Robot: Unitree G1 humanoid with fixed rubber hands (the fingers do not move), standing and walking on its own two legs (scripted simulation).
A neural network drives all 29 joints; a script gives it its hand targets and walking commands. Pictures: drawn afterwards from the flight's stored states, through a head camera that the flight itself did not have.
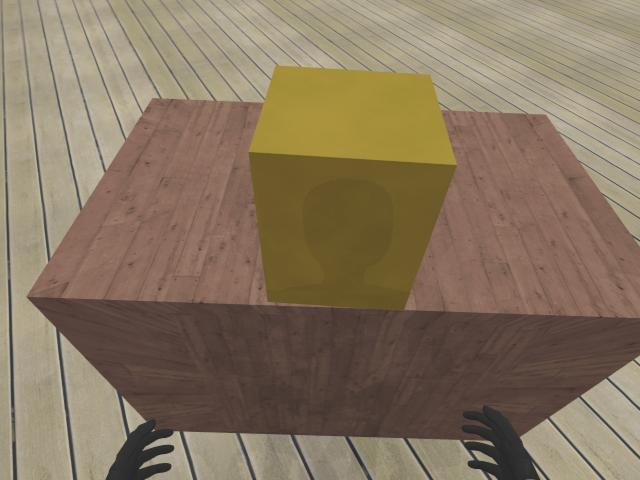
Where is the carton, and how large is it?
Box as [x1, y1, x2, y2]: [249, 65, 456, 310]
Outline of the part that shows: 276,65 249,149 249,159 267,300 277,302 403,310 456,166 430,75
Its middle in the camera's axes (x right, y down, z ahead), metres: +0.03 -0.06 +0.58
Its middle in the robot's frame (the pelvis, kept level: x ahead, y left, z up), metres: +0.49 -0.02 +0.08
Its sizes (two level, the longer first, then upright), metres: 0.220 0.209 0.291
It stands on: a pedestal, 0.72 m high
